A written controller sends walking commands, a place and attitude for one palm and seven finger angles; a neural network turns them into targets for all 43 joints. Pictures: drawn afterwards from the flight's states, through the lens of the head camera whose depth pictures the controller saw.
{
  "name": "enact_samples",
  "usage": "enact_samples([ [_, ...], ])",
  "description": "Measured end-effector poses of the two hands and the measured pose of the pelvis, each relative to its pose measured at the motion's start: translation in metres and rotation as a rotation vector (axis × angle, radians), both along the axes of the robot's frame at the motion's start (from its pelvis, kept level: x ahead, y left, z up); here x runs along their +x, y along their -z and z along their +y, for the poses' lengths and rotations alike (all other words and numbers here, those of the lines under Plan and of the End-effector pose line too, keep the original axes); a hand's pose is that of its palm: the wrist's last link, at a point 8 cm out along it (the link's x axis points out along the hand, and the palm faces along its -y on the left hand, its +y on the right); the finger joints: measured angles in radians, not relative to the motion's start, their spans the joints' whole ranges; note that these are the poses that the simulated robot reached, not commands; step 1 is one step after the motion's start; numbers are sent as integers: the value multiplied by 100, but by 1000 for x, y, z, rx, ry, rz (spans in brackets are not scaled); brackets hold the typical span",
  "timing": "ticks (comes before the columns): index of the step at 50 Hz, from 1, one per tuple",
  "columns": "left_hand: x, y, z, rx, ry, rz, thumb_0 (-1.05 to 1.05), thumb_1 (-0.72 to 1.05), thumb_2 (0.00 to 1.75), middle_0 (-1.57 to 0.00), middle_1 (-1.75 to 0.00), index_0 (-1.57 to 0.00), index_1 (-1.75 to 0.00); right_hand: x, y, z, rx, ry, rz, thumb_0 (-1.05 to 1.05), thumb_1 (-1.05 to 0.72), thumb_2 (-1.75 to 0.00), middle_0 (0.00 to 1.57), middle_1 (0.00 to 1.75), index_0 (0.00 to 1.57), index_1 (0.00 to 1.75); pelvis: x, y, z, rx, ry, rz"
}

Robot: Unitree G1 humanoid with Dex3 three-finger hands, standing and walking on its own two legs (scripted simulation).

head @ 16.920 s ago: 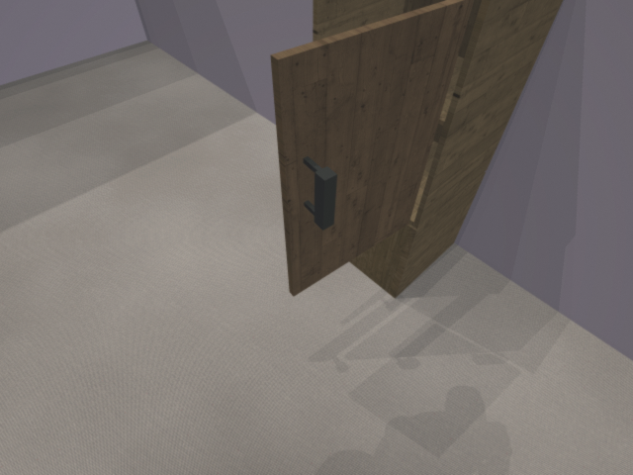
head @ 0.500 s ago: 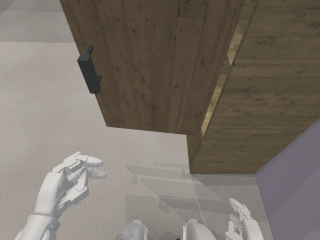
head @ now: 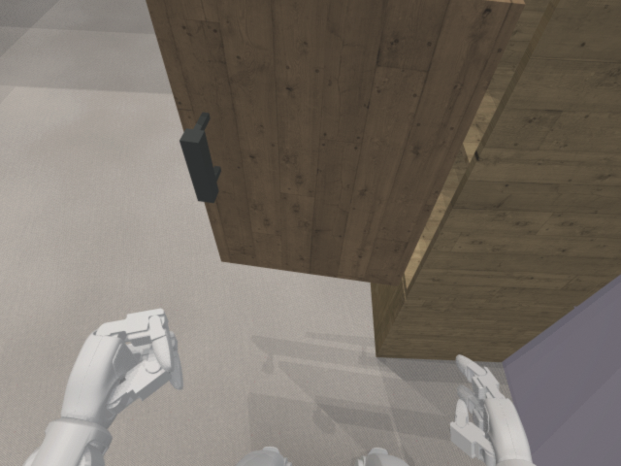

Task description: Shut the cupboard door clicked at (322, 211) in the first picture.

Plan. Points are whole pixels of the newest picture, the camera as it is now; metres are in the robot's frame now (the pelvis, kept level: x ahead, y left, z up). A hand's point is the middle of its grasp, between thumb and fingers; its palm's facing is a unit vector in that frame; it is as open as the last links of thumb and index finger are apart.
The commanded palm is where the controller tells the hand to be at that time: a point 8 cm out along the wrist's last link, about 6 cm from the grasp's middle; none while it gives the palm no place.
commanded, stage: raise the hand and make a fist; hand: left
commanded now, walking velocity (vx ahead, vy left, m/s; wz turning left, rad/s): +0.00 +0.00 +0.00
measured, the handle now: (205, 157) +0.52 +0.21 +0.07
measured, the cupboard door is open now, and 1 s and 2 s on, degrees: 84 84 83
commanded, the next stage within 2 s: bring the fist close to the handle in 0.64 s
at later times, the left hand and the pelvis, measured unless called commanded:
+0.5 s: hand (168, 357) +0.22 +0.17 +0.07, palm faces -0.06 -1.00 -0.04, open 3.1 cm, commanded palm +0.20 +0.23 +0.08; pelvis +0.00 -0.01 +0.01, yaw +0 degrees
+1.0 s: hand (179, 319) +0.26 +0.17 +0.07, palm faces -0.06 -1.00 -0.05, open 3.1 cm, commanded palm +0.25 +0.23 +0.08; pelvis +0.00 -0.02 +0.01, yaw +1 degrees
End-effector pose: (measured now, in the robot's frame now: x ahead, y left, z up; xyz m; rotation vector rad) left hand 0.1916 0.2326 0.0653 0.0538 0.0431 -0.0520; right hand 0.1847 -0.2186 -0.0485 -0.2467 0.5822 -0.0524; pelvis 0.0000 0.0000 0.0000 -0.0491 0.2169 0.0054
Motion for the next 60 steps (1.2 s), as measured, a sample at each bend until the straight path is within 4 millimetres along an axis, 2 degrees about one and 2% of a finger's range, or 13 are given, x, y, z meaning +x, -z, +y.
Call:
enact_samples([
  [8,7,-8,5,6,3,-2,2,90,90,-128,-148,-127,-147,-10,4,2,16,-6,35,1,-90,-90,20,30,21,30,1,-5,-2,-1,-4,-17],
  [15,12,-16,7,7,2,-10,2,90,90,-129,-150,-129,-149,-26,5,-12,5,30,70,1,-90,-90,20,30,21,30,0,-9,-6,6,-1,-30],
  [22,12,-12,0,-7,11,7,2,90,90,-130,-150,-130,-149,-36,3,-27,-13,57,72,1,-90,-90,20,30,21,30,-1,-11,-10,14,3,-34],
  [29,9,-11,-6,-8,2,-4,2,90,90,-130,-150,-130,-150,-34,1,-34,-19,60,57,1,-90,-90,20,30,21,30,-2,-11,-15,17,3,-34],
  [40,9,-10,-9,-1,-4,1,2,90,90,-130,-150,-130,-150,-22,2,-29,3,40,38,1,-90,-90,20,30,21,30,0,-11,-19,19,-2,-31],
  [44,21,-11,-7,6,-5,-21,2,90,90,-130,-150,-130,-150,-20,6,-29,0,29,48,1,-90,-90,20,30,21,30,0,-10,-20,18,-8,-27],
  [49,47,-12,-4,1,3,-31,2,90,90,-130,-150,-130,-150,-22,11,-31,-3,40,75,1,-90,-90,20,30,21,30,0,-10,-20,19,-7,-22],
  [60,93,-13,7,-18,-1,-21,2,90,90,-130,-150,-130,-150,-43,13,-43,-22,94,154,1,-90,-90,20,30,21,30,3,-15,-18,28,7,-14],
])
